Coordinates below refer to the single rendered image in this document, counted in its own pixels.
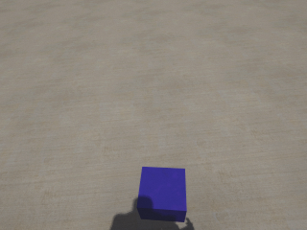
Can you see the carton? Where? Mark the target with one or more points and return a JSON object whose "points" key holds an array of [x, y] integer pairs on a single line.
{"points": [[162, 194]]}

